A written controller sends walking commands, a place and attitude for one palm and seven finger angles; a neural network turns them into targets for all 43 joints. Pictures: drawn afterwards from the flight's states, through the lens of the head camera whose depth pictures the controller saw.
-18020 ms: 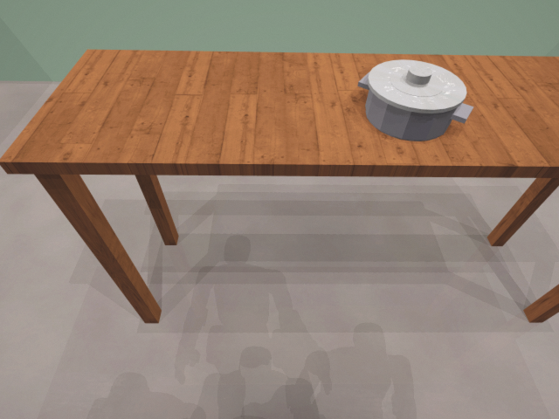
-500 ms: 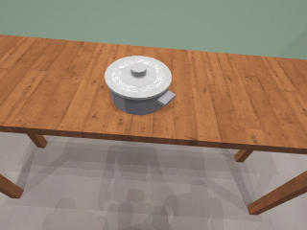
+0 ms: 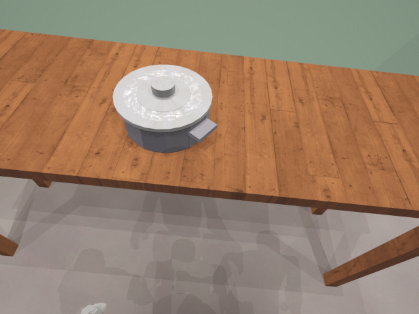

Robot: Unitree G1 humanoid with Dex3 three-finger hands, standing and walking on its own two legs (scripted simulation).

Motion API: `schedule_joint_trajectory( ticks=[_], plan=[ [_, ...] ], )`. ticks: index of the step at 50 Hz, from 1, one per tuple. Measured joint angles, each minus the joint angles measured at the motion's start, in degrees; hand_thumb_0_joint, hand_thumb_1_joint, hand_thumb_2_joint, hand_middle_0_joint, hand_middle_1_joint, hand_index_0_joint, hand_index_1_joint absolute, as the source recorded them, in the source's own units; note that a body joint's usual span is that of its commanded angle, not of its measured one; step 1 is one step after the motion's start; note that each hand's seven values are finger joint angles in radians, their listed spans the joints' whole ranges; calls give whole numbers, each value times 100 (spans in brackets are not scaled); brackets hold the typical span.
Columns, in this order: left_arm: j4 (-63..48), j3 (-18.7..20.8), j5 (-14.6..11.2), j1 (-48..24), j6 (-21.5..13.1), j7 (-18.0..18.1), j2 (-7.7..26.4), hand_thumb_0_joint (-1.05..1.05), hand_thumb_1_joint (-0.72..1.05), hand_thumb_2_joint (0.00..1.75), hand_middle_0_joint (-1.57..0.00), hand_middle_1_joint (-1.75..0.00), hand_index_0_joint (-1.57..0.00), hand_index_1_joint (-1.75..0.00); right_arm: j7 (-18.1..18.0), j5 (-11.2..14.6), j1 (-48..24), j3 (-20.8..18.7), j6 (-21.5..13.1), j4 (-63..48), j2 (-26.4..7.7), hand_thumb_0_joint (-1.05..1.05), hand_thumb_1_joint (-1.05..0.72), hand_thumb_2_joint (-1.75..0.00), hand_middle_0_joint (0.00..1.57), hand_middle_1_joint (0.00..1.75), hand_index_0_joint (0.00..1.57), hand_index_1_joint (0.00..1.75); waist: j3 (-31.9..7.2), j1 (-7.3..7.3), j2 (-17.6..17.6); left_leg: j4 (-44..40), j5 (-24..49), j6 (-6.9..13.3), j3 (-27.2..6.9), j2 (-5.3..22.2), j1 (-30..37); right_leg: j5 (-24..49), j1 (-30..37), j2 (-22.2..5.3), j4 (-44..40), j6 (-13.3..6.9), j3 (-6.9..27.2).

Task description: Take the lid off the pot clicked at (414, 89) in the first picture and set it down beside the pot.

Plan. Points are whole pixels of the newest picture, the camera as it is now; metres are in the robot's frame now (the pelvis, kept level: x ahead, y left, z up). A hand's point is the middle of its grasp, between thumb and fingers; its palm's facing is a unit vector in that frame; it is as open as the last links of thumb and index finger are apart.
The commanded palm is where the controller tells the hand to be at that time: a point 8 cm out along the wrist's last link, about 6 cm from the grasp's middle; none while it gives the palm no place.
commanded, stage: come to a stop and stand still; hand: left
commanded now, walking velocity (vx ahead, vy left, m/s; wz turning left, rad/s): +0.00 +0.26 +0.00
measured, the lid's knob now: (163, 86) +0.48 +0.13 +0.15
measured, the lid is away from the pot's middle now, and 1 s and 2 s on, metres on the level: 0.00 0.00 0.00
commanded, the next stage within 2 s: look again from close up in 1.06 s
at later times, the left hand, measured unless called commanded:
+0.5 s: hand out of the picture +0.03 +0.22 -0.16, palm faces +0.01 -0.95 -0.31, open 7.4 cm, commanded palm none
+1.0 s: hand out of the picture +0.03 +0.17 -0.17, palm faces -0.02 -0.97 -0.24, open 7.3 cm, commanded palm none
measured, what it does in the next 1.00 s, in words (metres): stands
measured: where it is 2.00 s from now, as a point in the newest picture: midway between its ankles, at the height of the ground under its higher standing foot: outside the picture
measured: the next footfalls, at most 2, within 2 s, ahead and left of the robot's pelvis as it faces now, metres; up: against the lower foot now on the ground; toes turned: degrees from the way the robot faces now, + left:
none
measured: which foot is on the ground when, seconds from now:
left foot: down 0.00-1.00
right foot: down 0.00-1.00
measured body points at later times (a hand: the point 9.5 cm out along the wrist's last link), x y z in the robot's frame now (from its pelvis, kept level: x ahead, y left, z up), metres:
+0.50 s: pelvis -0.01 +0.01 -0.01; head -0.01 -0.01 +0.44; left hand +0.03 +0.27 -0.14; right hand +0.06 -0.22 -0.16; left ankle -0.02 +0.13 -0.73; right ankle +0.01 -0.17 -0.73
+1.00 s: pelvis +0.00 -0.01 +0.00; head +0.02 -0.03 +0.45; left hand +0.03 +0.22 -0.15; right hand +0.01 -0.24 -0.16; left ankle -0.02 +0.13 -0.73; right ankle +0.01 -0.17 -0.73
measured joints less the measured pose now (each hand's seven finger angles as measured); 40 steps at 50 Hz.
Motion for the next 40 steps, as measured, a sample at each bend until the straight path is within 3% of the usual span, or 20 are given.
schedule_joint_trajectory(
  ticks=[2, 5, 9, 14, 17, 22, 26, 33, 40],
  plan=[
    [175, -52, 32, -38, -22, 44, -102, 1, 91, 90, -20, -29, -20, -30, 10, 39, -106, -38, 47, 50, -94, 0, -91, -90, 20, 30, 20, 30, 48, -43, 159, 232, -176, -39, -38, 57, 8, -335, -2, 42, 243, 200, -10],
    [281, -162, 44, 12, 8, 25, -259, 1, 91, 90, -20, -29, -20, -30, 22, 69, -173, -59, 95, 67, -179, 0, -91, -90, 20, 30, 20, 30, 20, -117, 276, 138, -141, -75, -59, 58, 123, -515, 32, 44, 358, 259, -22],
    [256, -172, 39, 51, 38, 56, -363, 1, 91, 90, -20, -29, -20, -30, 39, 95, -197, -39, 74, 69, -210, 0, -91, -90, 20, 30, 20, 30, 2, -31, 163, -74, -28, -49, 22, -46, 238, -479, 36, -51, 339, 268, 57],
    [185, -128, 43, 59, 120, 76, -262, 0, 92, 90, -21, -29, -21, -30, 48, 86, -243, -17, 35, 7, -176, 0, -90, -90, 20, 30, 20, 30, 22, 93, 50, -69, 16, 32, 97, -108, 217, -402, -1, -107, 322, 338, 139],
    [260, -155, 32, 101, 81, 136, -194, 0, 91, 90, -21, -29, -20, -30, 80, 90, -236, 28, 5, -129, -181, 0, -90, -90, 20, 30, 20, 30, -19, 107, 112, 128, -43, 62, 92, -77, 101, -367, -44, -77, 353, 303, 137],
    [411, -215, 38, 314, 160, 67, -115, 1, 91, 90, -21, -29, -20, -30, 71, 28, -78, 69, 4, -478, -261, 0, -91, -90, 20, 30, 20, 30, -265, 89, 409, 369, -177, 133, 72, -129, 42, -688, -120, -39, 686, -78, 231],
    [460, -224, 49, 531, 126, 34, -70, 1, 91, 90, -20, -29, -20, -30, 98, 24, -108, 93, 67, -524, -348, 0, -92, -90, 20, 30, 20, 30, -378, 165, 542, 272, -131, 121, 142, -179, 102, -593, -140, -72, 689, 117, 349],
    [554, -264, 39, 759, 94, 13, -106, 1, 91, 90, -20, -29, -20, -30, 115, 32, -58, 121, -7, -457, -419, 0, -92, -90, 20, 30, 20, 30, -378, 186, 599, -17, 16, 76, 203, -192, 161, -508, -196, -81, 588, 280, 415],
    [661, -313, 19, 676, 44, 12, -290, 1, 91, 90, -20, -29, -20, -30, 83, 42, 42, 124, -26, -150, -401, 0, -91, -90, 20, 30, 20, 30, -234, 160, 548, -129, 52, -8, 151, -129, 239, -514, -136, -24, 546, 272, 353]
  ],
)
